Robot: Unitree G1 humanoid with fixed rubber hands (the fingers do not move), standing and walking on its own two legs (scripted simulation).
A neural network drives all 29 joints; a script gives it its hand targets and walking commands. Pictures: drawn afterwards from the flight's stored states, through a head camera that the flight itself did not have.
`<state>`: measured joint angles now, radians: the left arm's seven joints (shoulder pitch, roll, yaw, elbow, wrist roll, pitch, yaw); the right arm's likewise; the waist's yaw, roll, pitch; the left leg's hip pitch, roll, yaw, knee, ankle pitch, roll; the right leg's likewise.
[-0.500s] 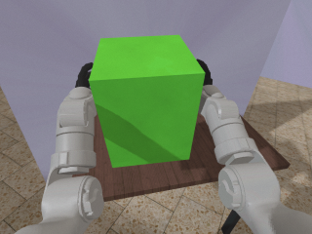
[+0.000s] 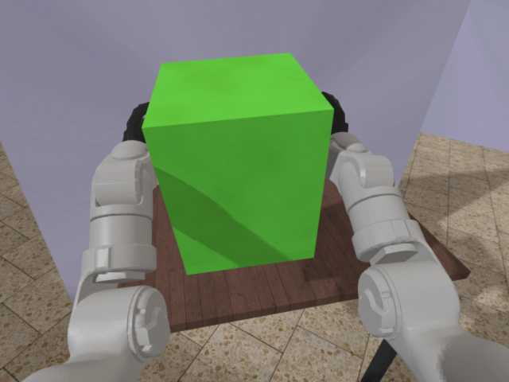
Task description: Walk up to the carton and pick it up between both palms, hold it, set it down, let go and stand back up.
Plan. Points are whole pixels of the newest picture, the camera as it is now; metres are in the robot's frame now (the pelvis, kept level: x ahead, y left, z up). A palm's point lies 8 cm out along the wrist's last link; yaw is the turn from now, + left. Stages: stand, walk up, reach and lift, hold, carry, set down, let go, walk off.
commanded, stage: hold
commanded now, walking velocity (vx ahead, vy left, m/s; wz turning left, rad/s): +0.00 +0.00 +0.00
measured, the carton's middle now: (239, 162) +0.39 +0.01 +0.25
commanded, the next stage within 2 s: none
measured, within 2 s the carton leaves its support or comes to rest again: neither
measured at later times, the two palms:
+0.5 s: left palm (138, 153) +0.37 +0.16 +0.26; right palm (333, 140) +0.38 -0.13 +0.29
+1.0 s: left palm (138, 153) +0.37 +0.16 +0.27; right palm (333, 140) +0.38 -0.13 +0.29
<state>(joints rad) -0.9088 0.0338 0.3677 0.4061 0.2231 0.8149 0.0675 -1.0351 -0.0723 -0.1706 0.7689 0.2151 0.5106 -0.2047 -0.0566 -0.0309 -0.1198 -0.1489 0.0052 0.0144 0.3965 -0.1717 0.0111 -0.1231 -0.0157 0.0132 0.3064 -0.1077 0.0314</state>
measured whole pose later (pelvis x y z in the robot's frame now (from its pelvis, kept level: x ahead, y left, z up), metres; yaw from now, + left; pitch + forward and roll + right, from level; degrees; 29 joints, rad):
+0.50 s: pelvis +0.00 +0.00 +0.00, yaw +0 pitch -4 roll -1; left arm -0.91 0.03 0.37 0.41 0.22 0.83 0.06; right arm -1.05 -0.08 -0.17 0.77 0.22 0.54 -0.21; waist -0.06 -0.03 -0.12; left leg -0.15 0.01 0.01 0.40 -0.17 0.01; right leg -0.12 -0.02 0.01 0.31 -0.11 0.03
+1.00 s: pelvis +0.00 +0.00 +0.00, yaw +0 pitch -4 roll -1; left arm -0.91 0.03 0.37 0.41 0.22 0.83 0.06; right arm -1.05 -0.08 -0.17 0.76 0.22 0.54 -0.21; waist -0.06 -0.03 -0.12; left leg -0.15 0.01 0.01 0.40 -0.17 0.01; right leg -0.12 -0.02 0.01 0.31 -0.11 0.03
